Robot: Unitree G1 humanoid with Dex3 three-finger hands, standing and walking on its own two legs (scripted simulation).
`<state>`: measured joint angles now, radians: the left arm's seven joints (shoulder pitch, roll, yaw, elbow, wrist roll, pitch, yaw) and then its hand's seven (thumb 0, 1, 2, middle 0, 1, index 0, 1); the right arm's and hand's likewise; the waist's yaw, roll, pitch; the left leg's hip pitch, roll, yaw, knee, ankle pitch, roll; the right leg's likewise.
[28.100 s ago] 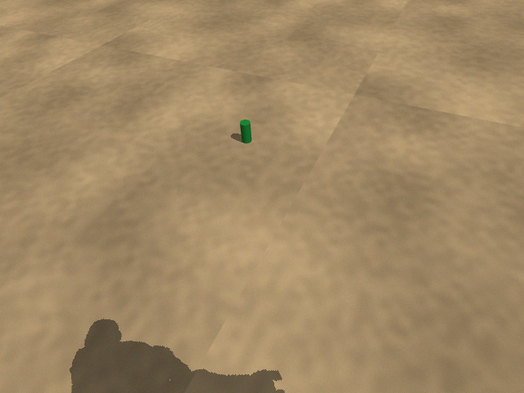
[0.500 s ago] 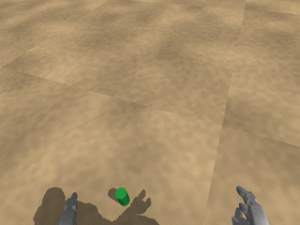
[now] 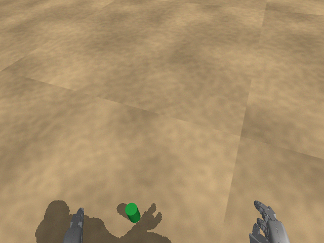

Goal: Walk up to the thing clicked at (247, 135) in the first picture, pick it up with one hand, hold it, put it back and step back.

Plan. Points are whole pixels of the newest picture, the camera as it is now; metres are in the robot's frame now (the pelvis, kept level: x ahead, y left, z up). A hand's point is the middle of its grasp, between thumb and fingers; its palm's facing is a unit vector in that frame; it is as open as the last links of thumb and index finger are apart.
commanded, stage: home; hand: left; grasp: from the side
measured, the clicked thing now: (133, 213) +0.42 +0.20 -0.65
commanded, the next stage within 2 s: stand in 0.28 s
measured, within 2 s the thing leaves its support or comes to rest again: neither
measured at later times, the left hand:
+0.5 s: hand out of the picture +0.17 +0.19 -0.06, palm faces +0.11 -0.95 -0.29, open 16.8 cm
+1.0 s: hand out of the picture +0.11 +0.24 -0.11, palm faces -0.02 -0.94 -0.35, open 7.7 cm
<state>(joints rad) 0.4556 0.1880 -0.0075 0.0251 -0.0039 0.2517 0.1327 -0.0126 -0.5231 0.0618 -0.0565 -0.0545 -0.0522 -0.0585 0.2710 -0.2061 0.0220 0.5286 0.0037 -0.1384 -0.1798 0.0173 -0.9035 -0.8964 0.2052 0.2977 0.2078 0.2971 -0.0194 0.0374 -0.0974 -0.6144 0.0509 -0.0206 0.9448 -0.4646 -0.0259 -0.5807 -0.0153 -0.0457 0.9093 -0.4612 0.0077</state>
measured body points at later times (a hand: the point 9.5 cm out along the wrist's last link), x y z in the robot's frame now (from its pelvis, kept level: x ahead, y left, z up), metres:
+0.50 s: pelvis +0.01 +0.00 +0.00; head +0.03 +0.00 +0.45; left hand +0.16 +0.24 -0.04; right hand +0.16 -0.24 -0.08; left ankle +0.01 +0.13 -0.69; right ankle +0.00 -0.13 -0.69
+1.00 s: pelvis +0.00 +0.01 +0.02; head +0.01 +0.01 +0.47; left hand +0.11 +0.29 -0.09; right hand +0.10 -0.28 -0.09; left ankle +0.01 +0.13 -0.69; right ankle +0.00 -0.13 -0.69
